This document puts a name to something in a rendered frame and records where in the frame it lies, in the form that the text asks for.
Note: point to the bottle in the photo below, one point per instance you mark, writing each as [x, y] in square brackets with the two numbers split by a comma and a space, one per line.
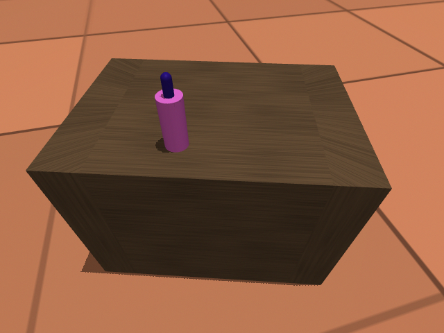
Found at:
[171, 112]

